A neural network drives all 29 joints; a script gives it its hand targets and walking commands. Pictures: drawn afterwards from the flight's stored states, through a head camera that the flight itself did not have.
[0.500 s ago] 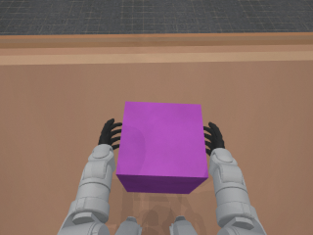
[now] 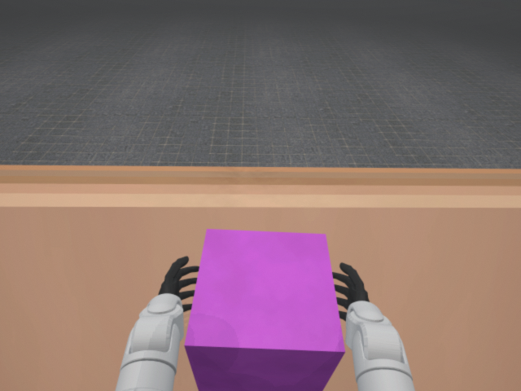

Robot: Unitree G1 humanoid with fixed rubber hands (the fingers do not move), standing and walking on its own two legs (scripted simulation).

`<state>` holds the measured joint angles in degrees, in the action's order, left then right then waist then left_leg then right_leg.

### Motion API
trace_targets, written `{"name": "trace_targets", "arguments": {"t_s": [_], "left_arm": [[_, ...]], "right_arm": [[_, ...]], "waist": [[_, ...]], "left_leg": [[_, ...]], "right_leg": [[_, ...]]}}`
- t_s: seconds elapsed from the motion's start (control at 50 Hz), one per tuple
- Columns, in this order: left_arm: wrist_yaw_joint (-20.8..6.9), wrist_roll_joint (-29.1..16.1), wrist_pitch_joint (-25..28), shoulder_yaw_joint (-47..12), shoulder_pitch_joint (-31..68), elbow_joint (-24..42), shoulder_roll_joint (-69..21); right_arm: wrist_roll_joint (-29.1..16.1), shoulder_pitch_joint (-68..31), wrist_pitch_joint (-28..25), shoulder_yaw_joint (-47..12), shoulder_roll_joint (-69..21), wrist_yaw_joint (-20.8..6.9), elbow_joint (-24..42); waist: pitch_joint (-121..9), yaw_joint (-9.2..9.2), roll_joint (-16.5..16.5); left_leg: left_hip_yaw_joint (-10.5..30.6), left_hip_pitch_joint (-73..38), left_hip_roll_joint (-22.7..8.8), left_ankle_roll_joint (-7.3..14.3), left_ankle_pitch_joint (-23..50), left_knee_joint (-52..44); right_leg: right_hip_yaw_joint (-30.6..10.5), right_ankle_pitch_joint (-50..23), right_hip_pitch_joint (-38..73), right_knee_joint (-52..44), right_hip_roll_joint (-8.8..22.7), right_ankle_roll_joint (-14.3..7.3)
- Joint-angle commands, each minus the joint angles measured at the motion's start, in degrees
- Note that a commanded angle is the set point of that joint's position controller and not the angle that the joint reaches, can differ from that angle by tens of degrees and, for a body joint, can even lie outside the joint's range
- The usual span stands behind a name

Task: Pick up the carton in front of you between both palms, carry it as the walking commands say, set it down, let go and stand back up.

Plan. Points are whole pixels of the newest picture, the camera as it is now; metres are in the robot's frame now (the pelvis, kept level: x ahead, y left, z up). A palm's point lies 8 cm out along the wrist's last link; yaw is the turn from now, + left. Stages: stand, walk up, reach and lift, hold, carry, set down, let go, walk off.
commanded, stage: reach and lift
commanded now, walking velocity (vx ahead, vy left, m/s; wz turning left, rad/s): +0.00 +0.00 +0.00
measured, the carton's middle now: (262, 318) +0.30 +0.00 -0.06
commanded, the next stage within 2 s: hold in 0.98 s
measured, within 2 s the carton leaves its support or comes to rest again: neither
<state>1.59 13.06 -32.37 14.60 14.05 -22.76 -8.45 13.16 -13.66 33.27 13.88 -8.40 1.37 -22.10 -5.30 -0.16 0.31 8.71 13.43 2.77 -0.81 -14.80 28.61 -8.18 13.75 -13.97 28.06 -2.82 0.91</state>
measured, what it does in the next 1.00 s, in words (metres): stands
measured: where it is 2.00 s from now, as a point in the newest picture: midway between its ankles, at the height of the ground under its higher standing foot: outside the picture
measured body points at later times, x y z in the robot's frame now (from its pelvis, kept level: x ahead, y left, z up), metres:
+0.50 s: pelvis -0.01 +0.00 +0.00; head -0.03 +0.00 +0.45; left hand +0.30 +0.15 +0.02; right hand +0.30 -0.15 +0.02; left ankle +0.01 +0.13 -0.74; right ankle +0.01 -0.13 -0.74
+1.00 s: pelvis +0.00 +0.00 +0.01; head -0.03 +0.00 +0.46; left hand +0.30 +0.15 +0.03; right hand +0.30 -0.15 +0.03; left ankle +0.01 +0.13 -0.74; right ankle +0.01 -0.13 -0.74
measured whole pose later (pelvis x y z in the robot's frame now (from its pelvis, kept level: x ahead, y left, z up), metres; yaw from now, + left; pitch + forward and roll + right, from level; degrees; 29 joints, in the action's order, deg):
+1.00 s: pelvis +0.00 +0.00 +0.01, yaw +0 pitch -5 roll +0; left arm 0.6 14.7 -39.7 12.3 13.7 -15.7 -8.4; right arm 14.6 -13.3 40.5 11.9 -8.3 0.3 -15.1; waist -0.2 -0.2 0.2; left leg 8.2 5.3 2.3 -0.6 -12.7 23.0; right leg -7.9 11.8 -5.8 22.6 -2.2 0.8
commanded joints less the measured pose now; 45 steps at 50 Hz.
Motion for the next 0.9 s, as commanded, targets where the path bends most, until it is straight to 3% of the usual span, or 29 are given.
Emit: {"name": "trace_targets", "arguments": {"t_s": [0.0, 0.08, 0.2, 0.38, 0.64, 0.88], "left_arm": [[-15.3, -10.7, -1.1, -31.4, 29.0, -1.0, -56.1], [-16.2, -10.2, -0.8, -29.7, 34.3, -1.9, -57.1], [-16.5, -11.5, -0.3, -31.4, 38.7, -0.1, -58.9], [-16.2, -11.0, -1.4, -31.2, 35.8, 0.4, -57.6], [-15.6, -12.6, -3.2, -34.0, 29.9, 6.8, -56.0], [-15.2, -13.1, -4.8, -34.9, 28.2, 9.7, -55.3]], "right_arm": [[-11.0, -30.0, 0.3, -31.1, -55.4, -14.8, 0.2], [-10.3, -35.2, 0.1, -29.3, -56.3, -15.6, -0.8], [-11.6, -39.7, -0.4, -31.4, -58.2, -16.0, 1.0], [-11.2, -36.7, 0.7, -31.2, -57.3, -15.7, 1.2], [-12.6, -30.7, 2.5, -33.6, -56.1, -14.9, 7.3], [-13.3, -29.2, 4.0, -34.4, -54.6, -14.9, 10.4]], "waist": [[-6.7, -0.18, 0.2], [-6.3, -0.19, 0.2], [-11.8, -0.08, -0.2], [-11.7, 0.11, 0.0], [-12.0, -0.10, -0.2], [-10.5, -0.06, 0.0]], "left_leg": [[-4.1, -2.2, 2.3, 0.1, 6.2, -6.3], [-4.3, -1.3, 2.0, 0.5, 1.3, -5.8], [-4.5, -3.1, 2.1, 0.6, 3.1, -4.9], [-4.8, -5.1, 2.4, 0.3, 6.7, -6.1], [-4.4, -9.0, 3.0, -0.2, 15.3, -7.3], [-4.2, -10.4, 3.0, -0.4, 16.3, -8.2]], "right_leg": [[4.0, -6.1, 6.1, -5.1, -2.5, -0.3], [4.3, -1.2, 5.7, -4.5, -2.3, -0.7], [4.5, -3.2, 7.9, -3.6, -2.3, -0.5], [4.4, -6.9, 9.7, -5.0, -2.5, -0.1], [4.0, -15.5, 13.0, -6.4, -2.9, 0.3], [4.0, -15.6, 13.5, -7.3, -3.1, 0.2]]}}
